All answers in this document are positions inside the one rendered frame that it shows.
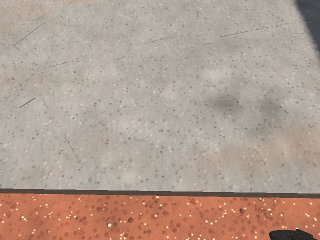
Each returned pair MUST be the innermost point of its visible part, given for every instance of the right robot hand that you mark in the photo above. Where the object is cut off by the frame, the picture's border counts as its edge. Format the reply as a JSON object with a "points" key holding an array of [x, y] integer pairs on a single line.
{"points": [[290, 235]]}

